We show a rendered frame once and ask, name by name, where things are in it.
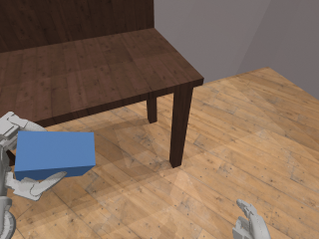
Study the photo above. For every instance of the right robot hand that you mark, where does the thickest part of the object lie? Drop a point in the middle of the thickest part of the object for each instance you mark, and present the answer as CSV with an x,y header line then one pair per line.
x,y
253,228

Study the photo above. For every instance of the left robot hand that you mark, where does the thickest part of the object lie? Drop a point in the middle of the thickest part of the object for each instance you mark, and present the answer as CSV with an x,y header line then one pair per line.
x,y
27,188

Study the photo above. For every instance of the table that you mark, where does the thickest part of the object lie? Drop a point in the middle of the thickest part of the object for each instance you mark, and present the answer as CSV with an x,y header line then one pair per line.
x,y
63,60

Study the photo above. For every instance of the left robot forearm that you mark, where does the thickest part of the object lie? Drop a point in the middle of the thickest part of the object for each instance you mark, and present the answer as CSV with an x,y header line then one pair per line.
x,y
7,219

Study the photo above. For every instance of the sponge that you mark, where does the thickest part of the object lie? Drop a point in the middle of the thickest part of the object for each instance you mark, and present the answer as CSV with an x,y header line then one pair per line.
x,y
41,154

